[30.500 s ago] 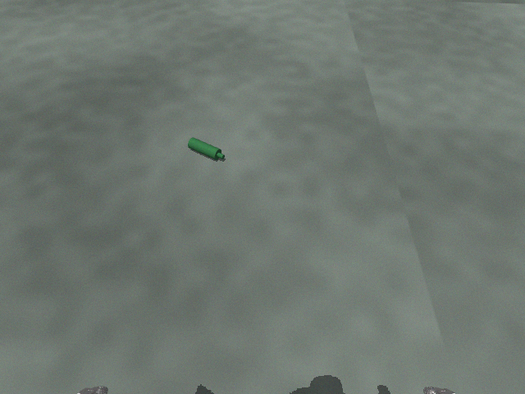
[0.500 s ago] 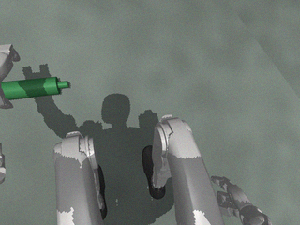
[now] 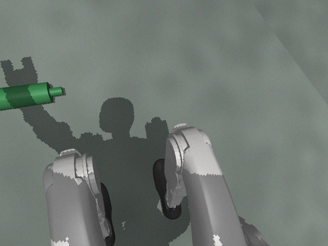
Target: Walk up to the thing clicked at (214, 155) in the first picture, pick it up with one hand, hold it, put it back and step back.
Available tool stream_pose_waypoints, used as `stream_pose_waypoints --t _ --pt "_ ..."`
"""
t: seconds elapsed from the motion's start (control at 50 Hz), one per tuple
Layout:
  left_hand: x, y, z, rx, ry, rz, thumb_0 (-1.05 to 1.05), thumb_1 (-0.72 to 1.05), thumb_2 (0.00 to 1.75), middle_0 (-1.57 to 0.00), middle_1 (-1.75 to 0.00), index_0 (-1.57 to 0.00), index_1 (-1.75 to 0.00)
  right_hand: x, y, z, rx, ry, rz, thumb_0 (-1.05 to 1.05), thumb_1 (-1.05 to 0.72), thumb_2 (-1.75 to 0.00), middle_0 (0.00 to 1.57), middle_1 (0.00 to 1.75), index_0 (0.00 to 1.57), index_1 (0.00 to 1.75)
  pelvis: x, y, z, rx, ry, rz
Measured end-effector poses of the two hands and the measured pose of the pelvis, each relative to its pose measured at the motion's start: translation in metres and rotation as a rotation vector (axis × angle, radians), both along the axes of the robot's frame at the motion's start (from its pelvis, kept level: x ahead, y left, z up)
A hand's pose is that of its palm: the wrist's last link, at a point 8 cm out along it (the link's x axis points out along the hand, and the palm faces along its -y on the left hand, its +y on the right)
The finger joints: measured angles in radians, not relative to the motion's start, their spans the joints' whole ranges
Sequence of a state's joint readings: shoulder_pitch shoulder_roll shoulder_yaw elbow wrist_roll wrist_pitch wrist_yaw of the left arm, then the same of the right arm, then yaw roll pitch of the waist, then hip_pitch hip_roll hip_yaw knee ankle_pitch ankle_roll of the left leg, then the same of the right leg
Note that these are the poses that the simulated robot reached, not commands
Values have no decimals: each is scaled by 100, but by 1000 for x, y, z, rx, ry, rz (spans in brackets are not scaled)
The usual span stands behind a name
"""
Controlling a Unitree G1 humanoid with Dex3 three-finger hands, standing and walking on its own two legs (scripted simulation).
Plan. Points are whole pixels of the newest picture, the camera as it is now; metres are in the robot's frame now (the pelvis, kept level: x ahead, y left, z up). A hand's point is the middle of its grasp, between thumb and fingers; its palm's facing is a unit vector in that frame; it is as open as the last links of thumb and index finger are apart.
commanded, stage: home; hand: left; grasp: from above
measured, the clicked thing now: (23, 96) +0.50 +0.30 -0.31
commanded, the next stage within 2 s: none
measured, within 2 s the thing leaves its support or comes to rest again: neither
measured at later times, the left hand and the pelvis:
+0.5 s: hand out of the picture +0.30 +0.27 +0.06, palm faces -0.20 -0.74 -0.64, open 7.5 cm; pelvis +0.00 +0.00 +0.17, yaw +5 degrees
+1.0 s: hand out of the picture +0.24 +0.21 +0.28, palm faces +0.17 -0.96 -0.22, open 7.4 cm; pelvis +0.07 +0.00 +0.35, yaw +7 degrees
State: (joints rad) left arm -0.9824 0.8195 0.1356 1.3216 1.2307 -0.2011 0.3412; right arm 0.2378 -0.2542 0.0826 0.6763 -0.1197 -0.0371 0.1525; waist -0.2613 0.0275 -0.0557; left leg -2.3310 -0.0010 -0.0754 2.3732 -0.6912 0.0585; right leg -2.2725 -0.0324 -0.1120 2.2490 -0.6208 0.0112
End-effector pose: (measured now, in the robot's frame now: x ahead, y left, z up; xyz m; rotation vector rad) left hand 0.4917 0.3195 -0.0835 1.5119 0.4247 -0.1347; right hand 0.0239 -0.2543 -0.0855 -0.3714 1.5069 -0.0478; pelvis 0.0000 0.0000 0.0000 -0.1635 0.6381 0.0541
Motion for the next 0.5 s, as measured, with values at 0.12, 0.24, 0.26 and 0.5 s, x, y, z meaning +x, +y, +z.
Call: stream_pose_waypoints --t 0.12,0.24,0.26,0.5 --pt "-27 2 50 -70 54 103 0 4 88 -21 -60 -21 -61 19 -1 19 52 -58 -36 0 -90 -90 20 30 20 30 4 1 35 17 18 4" --pt "-82 -4 98 -291 99 211 0 43 86 -21 -42 -21 -43 61 -8 60 41 -164 0 0 -90 -90 20 30 20 30 4 1 83 35 -4 12" --pt "-92 -6 106 -329 100 222 0 49 86 -21 -40 -21 -41 70 -10 68 33 -189 10 0 -90 -90 20 30 20 30 3 1 90 37 -10 14" --pt "-196 -18 194 -655 49 447 0 85 89 -21 -31 -22 -31 182 6 174 17 -560 104 0 -91 -90 20 30 20 30 3 -1 175 59 -110 48"
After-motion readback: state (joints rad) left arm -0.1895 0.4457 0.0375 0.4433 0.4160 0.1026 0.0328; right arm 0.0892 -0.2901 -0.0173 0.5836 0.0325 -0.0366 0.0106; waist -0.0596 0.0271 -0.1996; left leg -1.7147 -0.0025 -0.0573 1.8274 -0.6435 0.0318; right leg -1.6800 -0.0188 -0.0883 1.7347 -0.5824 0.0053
